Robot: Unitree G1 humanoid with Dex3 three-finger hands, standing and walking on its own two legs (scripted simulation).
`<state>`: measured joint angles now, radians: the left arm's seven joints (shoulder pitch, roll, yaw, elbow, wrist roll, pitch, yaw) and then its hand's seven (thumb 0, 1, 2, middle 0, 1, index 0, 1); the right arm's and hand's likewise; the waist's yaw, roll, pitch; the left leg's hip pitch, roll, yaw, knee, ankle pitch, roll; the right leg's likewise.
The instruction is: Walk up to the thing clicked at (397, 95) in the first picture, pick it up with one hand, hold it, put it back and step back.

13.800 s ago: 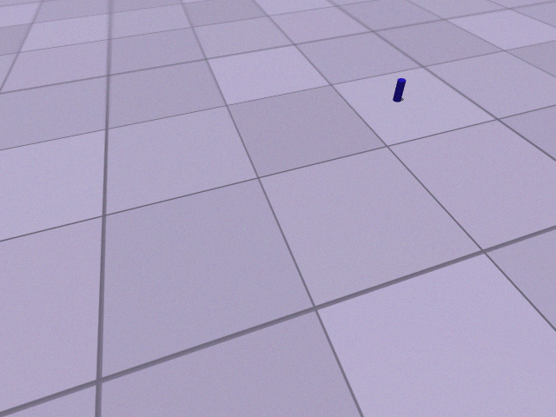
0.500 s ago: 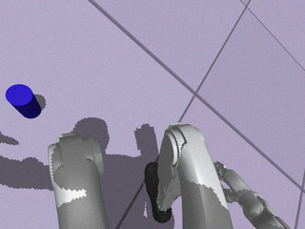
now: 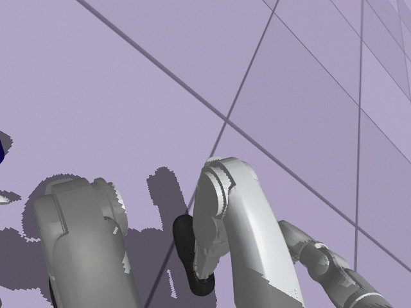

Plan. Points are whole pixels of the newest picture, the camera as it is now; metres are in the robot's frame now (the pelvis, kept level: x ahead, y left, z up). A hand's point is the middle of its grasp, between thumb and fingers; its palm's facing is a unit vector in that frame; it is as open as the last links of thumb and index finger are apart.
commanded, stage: close in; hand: left
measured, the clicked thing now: out of the picture +0.43 +0.30 -0.20
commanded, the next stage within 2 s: close in 0.22 s
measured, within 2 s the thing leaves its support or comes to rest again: leaves its support in 1.34 s
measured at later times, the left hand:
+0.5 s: hand out of the picture +0.41 +0.29 -0.18, palm faces +0.39 -0.92 +0.03, open 15.4 cm
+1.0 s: hand out of the picture +0.42 +0.29 -0.18, palm faces +0.40 -0.92 +0.02, open 7.8 cm
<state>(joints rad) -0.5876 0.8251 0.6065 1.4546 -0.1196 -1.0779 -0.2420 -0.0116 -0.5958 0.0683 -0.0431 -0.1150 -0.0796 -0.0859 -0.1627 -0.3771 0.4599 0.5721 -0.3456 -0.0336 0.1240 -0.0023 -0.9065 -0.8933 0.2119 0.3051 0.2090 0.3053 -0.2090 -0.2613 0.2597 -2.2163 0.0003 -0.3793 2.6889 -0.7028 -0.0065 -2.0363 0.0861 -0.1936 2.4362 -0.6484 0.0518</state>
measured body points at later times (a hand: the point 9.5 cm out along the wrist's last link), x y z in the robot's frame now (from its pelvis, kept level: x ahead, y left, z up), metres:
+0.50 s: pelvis +0.00 +0.00 +0.00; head +0.21 +0.21 +0.33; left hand +0.38 +0.34 -0.18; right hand +0.17 -0.24 -0.02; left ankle +0.08 +0.12 -0.24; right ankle +0.14 -0.14 -0.24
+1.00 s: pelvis +0.00 +0.00 +0.00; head +0.22 +0.20 +0.33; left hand +0.40 +0.34 -0.18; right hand +0.17 -0.24 -0.02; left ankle +0.08 +0.12 -0.24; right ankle +0.14 -0.14 -0.24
